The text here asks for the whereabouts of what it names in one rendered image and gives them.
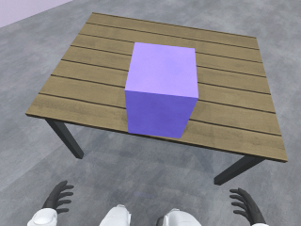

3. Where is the robot left forearm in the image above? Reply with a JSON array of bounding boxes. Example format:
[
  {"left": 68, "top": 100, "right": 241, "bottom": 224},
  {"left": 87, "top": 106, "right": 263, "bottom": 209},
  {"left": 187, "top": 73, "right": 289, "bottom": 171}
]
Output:
[{"left": 27, "top": 208, "right": 57, "bottom": 226}]

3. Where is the robot thigh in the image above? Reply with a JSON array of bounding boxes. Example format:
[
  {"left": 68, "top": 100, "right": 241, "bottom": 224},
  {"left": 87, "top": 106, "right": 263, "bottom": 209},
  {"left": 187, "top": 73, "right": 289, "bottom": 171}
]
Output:
[
  {"left": 99, "top": 206, "right": 131, "bottom": 226},
  {"left": 163, "top": 211, "right": 201, "bottom": 226}
]

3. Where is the robot left hand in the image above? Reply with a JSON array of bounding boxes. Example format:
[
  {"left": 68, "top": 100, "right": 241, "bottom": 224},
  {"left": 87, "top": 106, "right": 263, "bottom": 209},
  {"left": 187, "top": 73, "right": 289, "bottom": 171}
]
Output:
[{"left": 41, "top": 180, "right": 74, "bottom": 214}]

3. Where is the left robot thigh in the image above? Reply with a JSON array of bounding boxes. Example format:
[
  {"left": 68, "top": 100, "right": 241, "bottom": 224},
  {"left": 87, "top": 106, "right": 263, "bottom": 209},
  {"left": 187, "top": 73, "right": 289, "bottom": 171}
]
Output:
[{"left": 99, "top": 206, "right": 131, "bottom": 226}]

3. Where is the right robot thigh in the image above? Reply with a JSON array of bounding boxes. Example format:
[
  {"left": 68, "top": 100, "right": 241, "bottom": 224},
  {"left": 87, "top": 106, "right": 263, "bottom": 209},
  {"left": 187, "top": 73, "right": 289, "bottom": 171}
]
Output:
[{"left": 163, "top": 211, "right": 201, "bottom": 226}]

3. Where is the robot right hand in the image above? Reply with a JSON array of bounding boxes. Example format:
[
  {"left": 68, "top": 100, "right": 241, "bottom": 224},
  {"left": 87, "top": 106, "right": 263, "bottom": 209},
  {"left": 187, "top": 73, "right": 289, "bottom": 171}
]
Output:
[{"left": 230, "top": 187, "right": 266, "bottom": 226}]

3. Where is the carton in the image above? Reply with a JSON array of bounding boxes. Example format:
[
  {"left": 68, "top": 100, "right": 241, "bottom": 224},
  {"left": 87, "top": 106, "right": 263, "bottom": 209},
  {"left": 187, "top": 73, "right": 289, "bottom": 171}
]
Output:
[{"left": 124, "top": 42, "right": 198, "bottom": 138}]

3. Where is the table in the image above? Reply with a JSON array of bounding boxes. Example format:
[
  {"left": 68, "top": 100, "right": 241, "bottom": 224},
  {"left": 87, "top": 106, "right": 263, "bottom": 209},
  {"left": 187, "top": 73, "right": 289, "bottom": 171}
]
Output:
[{"left": 24, "top": 12, "right": 288, "bottom": 186}]

